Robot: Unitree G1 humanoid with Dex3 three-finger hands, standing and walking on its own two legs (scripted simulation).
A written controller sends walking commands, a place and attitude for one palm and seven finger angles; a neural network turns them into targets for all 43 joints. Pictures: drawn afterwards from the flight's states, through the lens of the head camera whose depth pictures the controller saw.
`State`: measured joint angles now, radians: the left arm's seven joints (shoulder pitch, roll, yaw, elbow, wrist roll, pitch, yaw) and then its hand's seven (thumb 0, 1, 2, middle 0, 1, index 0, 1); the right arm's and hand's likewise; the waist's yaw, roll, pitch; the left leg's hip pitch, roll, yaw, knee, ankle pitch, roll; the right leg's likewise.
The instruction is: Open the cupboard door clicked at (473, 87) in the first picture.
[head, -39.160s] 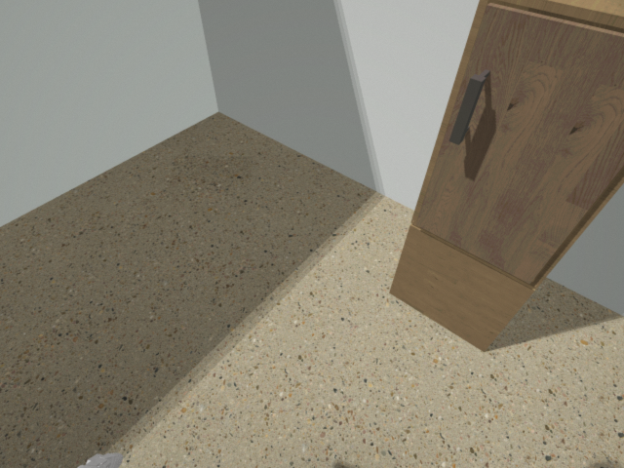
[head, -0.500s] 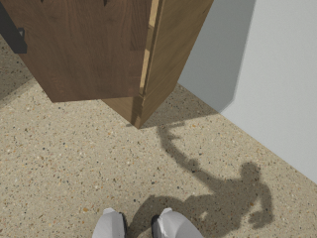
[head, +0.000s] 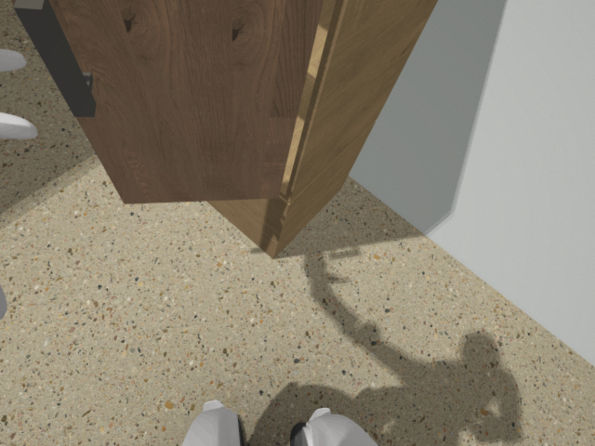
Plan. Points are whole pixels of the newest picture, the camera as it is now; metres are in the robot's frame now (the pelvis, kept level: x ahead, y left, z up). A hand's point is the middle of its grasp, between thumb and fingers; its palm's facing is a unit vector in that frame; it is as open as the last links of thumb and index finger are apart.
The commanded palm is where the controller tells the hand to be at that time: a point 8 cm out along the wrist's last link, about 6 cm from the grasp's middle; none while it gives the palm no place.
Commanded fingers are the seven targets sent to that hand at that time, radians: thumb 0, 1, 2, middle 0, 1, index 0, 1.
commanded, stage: move the hooked fingers beside the handle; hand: left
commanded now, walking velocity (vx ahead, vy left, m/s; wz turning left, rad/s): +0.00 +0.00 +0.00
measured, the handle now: (64, 50) +0.57 +0.24 +0.12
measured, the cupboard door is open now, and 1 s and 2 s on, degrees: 48 48 48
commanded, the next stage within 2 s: slide the fingers in behind the handle in 0.32 s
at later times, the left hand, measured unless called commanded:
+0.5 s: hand (1, 76) +0.52 +0.29 +0.12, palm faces +0.04 -1.00 +0.01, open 14.0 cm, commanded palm +0.52 +0.32 +0.11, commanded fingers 0.00 -0.50 0.30 -0.30 -1.20 -0.30 -1.20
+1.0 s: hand (20, 78) +0.52 +0.27 +0.12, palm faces +0.08 -1.00 +0.01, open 14.4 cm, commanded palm +0.51 +0.29 +0.11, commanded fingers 0.00 -0.50 0.30 -0.30 -1.20 -0.30 -1.20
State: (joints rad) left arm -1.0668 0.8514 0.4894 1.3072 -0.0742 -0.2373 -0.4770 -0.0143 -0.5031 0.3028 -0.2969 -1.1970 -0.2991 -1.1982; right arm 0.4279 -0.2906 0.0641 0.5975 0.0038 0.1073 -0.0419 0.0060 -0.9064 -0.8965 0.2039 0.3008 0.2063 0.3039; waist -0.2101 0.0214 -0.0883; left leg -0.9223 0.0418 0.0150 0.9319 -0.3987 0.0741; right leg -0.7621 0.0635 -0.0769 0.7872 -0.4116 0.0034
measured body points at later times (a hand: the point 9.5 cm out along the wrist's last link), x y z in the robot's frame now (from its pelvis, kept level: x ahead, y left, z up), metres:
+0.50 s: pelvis -0.01 -0.01 -0.01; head +0.14 +0.04 +0.41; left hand +0.52 +0.34 +0.12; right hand -0.06 -0.28 -0.09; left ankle +0.01 +0.06 -0.69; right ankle -0.03 -0.13 -0.69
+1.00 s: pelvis +0.00 -0.01 +0.00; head +0.14 +0.04 +0.43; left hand +0.51 +0.32 +0.12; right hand -0.03 -0.28 -0.09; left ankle +0.01 +0.06 -0.69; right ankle -0.03 -0.13 -0.69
